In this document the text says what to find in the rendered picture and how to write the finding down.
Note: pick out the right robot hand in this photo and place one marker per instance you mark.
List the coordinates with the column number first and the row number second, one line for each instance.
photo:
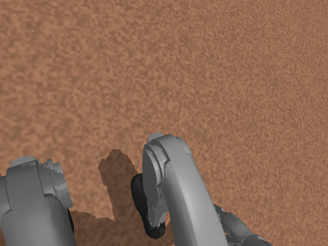
column 237, row 231

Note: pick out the right robot arm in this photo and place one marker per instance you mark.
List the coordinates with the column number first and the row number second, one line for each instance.
column 255, row 240

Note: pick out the right robot foot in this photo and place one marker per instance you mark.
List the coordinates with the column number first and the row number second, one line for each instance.
column 140, row 201

